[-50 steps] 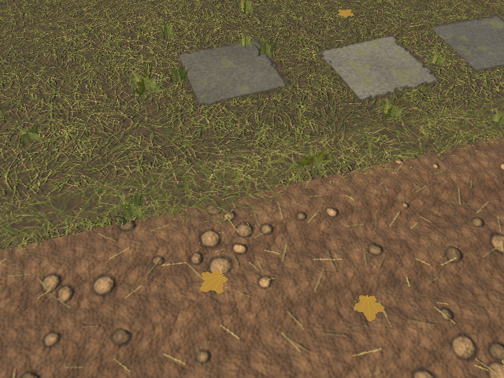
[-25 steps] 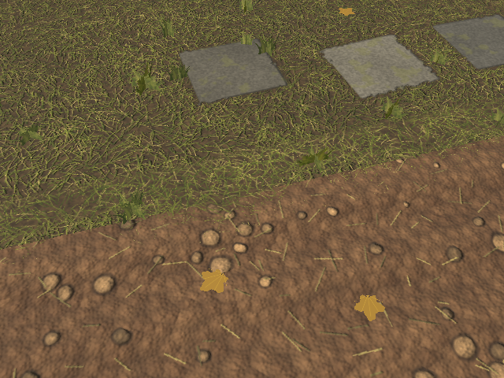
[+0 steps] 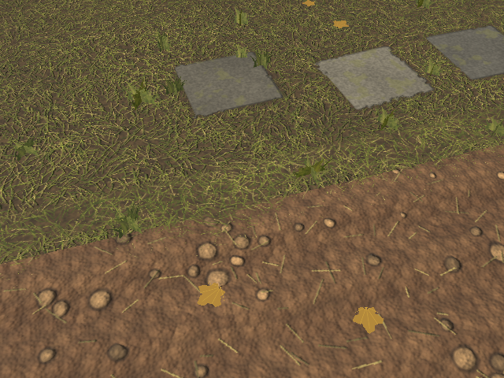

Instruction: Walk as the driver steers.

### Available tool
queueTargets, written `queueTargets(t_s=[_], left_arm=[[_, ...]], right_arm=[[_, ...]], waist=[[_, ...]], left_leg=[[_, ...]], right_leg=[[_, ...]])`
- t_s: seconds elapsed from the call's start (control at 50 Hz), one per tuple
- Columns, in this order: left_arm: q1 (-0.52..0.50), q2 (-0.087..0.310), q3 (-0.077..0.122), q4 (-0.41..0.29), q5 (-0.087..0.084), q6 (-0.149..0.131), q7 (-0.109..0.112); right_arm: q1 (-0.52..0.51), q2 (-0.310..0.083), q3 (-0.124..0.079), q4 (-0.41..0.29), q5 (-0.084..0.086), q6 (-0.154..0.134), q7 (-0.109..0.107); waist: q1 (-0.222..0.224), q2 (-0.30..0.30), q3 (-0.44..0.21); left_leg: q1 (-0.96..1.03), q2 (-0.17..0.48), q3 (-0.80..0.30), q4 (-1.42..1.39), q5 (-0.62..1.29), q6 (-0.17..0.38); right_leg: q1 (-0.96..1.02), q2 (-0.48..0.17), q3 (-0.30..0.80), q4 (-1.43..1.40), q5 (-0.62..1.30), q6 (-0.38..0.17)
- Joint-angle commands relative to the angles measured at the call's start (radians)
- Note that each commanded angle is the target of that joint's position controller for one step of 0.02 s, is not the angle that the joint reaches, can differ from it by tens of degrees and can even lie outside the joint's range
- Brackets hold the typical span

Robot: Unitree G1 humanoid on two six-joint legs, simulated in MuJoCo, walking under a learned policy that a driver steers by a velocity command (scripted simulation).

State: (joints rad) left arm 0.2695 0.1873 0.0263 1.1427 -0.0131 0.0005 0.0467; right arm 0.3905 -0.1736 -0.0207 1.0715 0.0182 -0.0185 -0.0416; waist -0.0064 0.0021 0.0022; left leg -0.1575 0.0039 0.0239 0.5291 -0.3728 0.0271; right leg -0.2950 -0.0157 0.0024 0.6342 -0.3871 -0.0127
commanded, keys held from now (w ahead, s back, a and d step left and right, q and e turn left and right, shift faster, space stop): w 0.04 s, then s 0.40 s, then w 0.56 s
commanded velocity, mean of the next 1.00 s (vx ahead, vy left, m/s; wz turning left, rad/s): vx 0.14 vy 0.00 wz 0.00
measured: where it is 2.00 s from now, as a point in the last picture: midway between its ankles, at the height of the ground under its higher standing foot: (293, 306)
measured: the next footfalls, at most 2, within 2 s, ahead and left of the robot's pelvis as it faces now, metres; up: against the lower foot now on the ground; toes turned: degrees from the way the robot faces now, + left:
left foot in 0.56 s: +0.04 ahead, +0.10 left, +0.00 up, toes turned +1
right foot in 1.04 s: +0.28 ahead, -0.17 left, +0.00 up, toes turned -3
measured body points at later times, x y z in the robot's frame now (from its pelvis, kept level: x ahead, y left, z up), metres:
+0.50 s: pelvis +0.02 -0.02 +0.01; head +0.06 -0.02 +0.45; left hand +0.11 +0.26 -0.13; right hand +0.11 -0.28 -0.13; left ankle +0.00 +0.10 -0.70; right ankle +0.04 -0.12 -0.73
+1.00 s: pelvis +0.13 -0.04 +0.01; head +0.15 -0.03 +0.46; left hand +0.29 +0.21 -0.12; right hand +0.06 -0.30 -0.13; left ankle +0.00 +0.10 -0.73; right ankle +0.24 -0.17 -0.72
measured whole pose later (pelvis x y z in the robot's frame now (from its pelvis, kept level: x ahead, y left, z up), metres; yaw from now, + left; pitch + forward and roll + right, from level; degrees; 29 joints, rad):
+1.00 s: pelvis +0.13 -0.04 +0.01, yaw +0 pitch +3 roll +0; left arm 0.06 0.25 0.06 0.97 -0.03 -0.08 -0.01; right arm 0.45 -0.22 -0.08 1.05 0.03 -0.08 -0.02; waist -0.07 -0.01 -0.02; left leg 0.04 0.03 0.01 0.23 -0.32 -0.01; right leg -0.49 -0.06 -0.05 0.56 -0.16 -0.03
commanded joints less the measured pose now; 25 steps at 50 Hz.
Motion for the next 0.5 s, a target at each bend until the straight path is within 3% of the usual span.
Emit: queueTargets(t_s=[0.02,0.04,0.08,0.1,0.12,0.14,0.16,0.18,0.2,0.22,0.24,0.28,0.34,0.38,0.44,0.48,0.5], left_arm=[[-0.082,0.049,0.007,-0.084,-0.01,-0.053,-0.02],[-0.087,0.056,0.009,-0.096,-0.016,-0.067,-0.029],[-0.03,0.047,0.01,-0.082,-0.014,-0.081,-0.032],[0.039,0.048,0.017,-0.047,-0.001,-0.08,-0.032],[0.091,0.085,0.03,-0.03,0.016,-0.071,-0.033],[0.152,0.157,0.044,-0.033,0.018,-0.058,-0.025],[0.152,0.128,0.02,-0.029,0.028,-0.057,-0.029],[0.1,0.055,-0.004,-0.045,0.026,-0.061,-0.032],[0.058,0.071,-0.005,-0.054,0.023,-0.065,-0.033],[0.03,0.13,0.009,-0.07,0.021,-0.065,-0.033],[0.003,0.164,0.017,-0.087,0.014,-0.067,-0.03],[-0.017,0.183,0.023,-0.108,0.013,-0.055,-0.017],[-0.041,0.23,0.045,-0.142,0.013,-0.021,0.007],[-0.063,0.234,0.055,-0.161,0.013,-0.001,0.02],[-0.128,0.218,0.06,-0.188,0.01,0.016,0.032],[-0.148,0.176,0.05,-0.189,0.007,0.014,0.031],[-0.153,0.141,0.039,-0.178,0.003,0.01,0.024]], right_arm=[[0.091,-0.204,-0.053,-0.024,0.007,-0.025,-0.005],[0.069,-0.189,-0.052,-0.035,0.002,-0.035,-0.002],[-0.035,-0.16,-0.043,-0.067,0.005,-0.032,0.003],[-0.039,-0.148,-0.039,-0.065,0.007,-0.021,0.004],[-0.013,-0.136,-0.034,-0.057,0.003,-0.016,0.002],[0.031,-0.122,-0.027,-0.064,-0.026,-0.016,-0.006],[0.113,-0.017,-0.002,-0.042,-0.022,-0.002,-0.017],[0.115,-0.033,-0.003,-0.035,-0.011,0.013,-0.022],[0.082,-0.058,-0.007,-0.044,-0.005,0.018,-0.022],[0.051,-0.066,-0.008,-0.046,-0.006,0.021,-0.025],[0.026,-0.08,-0.011,-0.05,-0.01,0.024,-0.025],[-0.021,-0.094,-0.016,-0.07,0.0,0.029,-0.024],[-0.074,-0.105,-0.023,-0.096,0.008,0.042,-0.036],[-0.094,-0.106,-0.028,-0.104,0.007,0.052,-0.045],[-0.117,-0.107,-0.034,-0.113,0.002,0.058,-0.05],[-0.111,-0.097,-0.034,-0.105,0.004,0.052,-0.039],[-0.092,-0.082,-0.033,-0.086,0.005,0.049,-0.028]], waist=[[-0.032,0.187,0.223],[-0.022,0.176,0.231],[0.038,0.114,0.203],[0.06,0.084,0.145],[0.061,0.034,0.089],[0.04,-0.124,-0.001],[0.017,-0.288,-0.099],[-0.002,-0.219,-0.075],[-0.004,-0.165,-0.049],[-0.004,-0.119,-0.062],[-0.003,-0.087,-0.06],[-0.003,-0.08,-0.07],[0.006,-0.088,-0.052],[0.006,-0.084,-0.045],[-0.008,-0.103,-0.049],[-0.011,-0.106,-0.103],[-0.02,-0.109,-0.102]], left_leg=[[-0.128,0.343,-0.472,-0.395,-0.471,0.225],[-0.097,0.353,-0.469,-0.388,-0.398,0.224],[-0.095,0.241,-0.269,-0.253,0.008,0.138],[-0.114,0.173,-0.172,-0.16,0.212,0.092],[-0.13,0.114,-0.099,-0.054,0.371,0.032],[-0.189,0.028,-0.02,0.109,0.242,-0.037],[-0.138,0.014,-0.042,0.185,-0.078,-0.085],[-0.125,0.04,-0.083,0.254,-0.216,-0.11],[-0.162,0.041,-0.09,0.3,-0.249,-0.121],[-0.187,0.044,-0.092,0.329,-0.26,-0.125],[-0.213,0.056,-0.1,0.346,-0.237,-0.126],[-0.206,0.049,-0.089,0.38,-0.21,-0.125],[-0.246,0.02,-0.057,0.44,-0.217,-0.121],[-0.254,0.013,-0.057,0.471,-0.21,-0.119],[-0.231,0.016,-0.058,0.414,-0.155,-0.108],[-0.133,0.046,-0.056,0.267,-0.072,-0.088],[-0.051,0.053,-0.045,0.139,-0.003,-0.072]], right_leg=[[-0.235,-0.017,-0.033,0.221,-0.064,-0.046],[-0.278,-0.043,-0.011,0.23,-0.11,-0.062],[-0.133,-0.029,-0.036,-0.031,-0.057,-0.076],[0.029,0.023,-0.082,-0.178,0.154,-0.054],[0.151,0.003,-0.024,-0.23,0.378,-0.033],[0.283,-0.123,0.129,-0.23,0.777,-0.044],[0.266,-0.277,0.275,-0.218,1.039,-0.161],[0.231,-0.292,0.295,-0.212,1.11,-0.204],[0.232,-0.279,0.25,-0.193,1.142,-0.204],[0.251,-0.267,0.223,-0.173,1.17,-0.198],[0.257,-0.277,0.213,-0.154,1.251,-0.198],[0.236,-0.271,0.184,-0.157,1.291,-0.206],[0.211,-0.269,0.171,-0.195,1.206,-0.254],[0.179,-0.277,0.17,-0.224,1.116,-0.28],[0.149,-0.266,0.147,-0.241,1.009,-0.272],[0.126,-0.243,0.13,-0.284,0.667,-0.242],[0.076,-0.211,0.111,-0.308,0.394,-0.215]])
Over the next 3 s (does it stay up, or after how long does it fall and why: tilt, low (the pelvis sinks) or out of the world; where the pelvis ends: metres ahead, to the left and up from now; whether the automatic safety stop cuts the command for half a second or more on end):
stays up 1.22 0.02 0.01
